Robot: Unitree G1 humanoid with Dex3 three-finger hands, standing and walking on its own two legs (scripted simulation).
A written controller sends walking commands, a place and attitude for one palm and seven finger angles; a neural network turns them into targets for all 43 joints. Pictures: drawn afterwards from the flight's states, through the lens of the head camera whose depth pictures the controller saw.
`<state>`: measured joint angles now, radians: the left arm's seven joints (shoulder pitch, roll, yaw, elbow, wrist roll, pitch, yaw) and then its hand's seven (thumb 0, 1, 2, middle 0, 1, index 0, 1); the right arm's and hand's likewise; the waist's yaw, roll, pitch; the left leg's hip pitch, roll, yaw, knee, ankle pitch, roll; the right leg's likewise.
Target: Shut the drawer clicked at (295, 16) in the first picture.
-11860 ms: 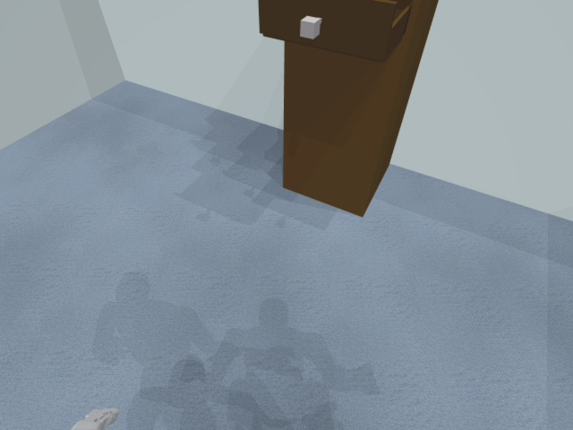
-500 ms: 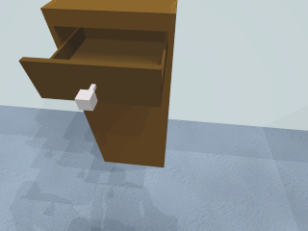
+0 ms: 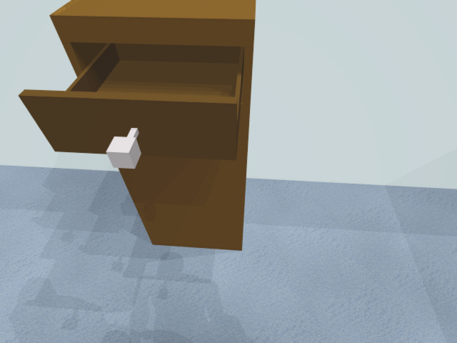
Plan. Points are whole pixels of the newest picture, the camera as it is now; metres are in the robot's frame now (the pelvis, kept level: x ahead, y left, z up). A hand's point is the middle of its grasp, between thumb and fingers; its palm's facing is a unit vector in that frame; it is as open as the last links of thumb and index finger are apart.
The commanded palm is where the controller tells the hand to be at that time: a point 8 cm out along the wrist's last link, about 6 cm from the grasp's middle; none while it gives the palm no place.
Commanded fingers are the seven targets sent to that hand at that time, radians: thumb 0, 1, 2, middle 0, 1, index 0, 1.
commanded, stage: look again from close up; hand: left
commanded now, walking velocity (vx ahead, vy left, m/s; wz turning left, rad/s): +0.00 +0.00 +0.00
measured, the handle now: (128, 144) +0.42 +0.20 +0.14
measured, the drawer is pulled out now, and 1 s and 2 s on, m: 0.21 0.21 0.21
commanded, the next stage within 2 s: raise the hand and make a fist in 0.18 s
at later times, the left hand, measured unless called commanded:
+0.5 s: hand (127, 287) +0.21 +0.18 +0.02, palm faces +0.19 -0.97 -0.13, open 6.9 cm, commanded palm +0.12 +0.22 -0.02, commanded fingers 0.00 0.90 0.90 -0.44 -0.56 -0.44 -0.56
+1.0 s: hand (138, 290) +0.19 +0.14 +0.07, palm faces -0.17 -0.98 -0.10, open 4.4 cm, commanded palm +0.15 +0.22 +0.08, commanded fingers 0.00 0.90 0.90 -0.94 -1.10 -0.94 -1.10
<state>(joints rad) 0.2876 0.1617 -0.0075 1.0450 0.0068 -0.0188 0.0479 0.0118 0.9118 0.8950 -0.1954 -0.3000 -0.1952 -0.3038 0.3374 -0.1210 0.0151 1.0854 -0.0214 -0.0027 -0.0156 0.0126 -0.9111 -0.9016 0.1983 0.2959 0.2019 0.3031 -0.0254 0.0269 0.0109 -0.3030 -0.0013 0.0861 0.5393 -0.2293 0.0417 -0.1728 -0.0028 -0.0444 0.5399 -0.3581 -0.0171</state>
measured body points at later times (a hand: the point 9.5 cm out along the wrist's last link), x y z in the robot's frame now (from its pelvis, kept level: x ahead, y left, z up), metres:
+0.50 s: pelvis +0.01 +0.00 -0.01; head +0.00 -0.02 +0.44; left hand +0.19 +0.23 +0.03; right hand +0.15 -0.25 -0.11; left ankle +0.04 +0.09 -0.73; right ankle -0.04 -0.11 -0.73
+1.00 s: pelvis -0.03 -0.04 -0.03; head -0.02 -0.06 +0.42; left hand +0.19 +0.19 +0.08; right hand +0.16 -0.25 -0.11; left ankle +0.04 +0.09 -0.73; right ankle -0.04 -0.11 -0.73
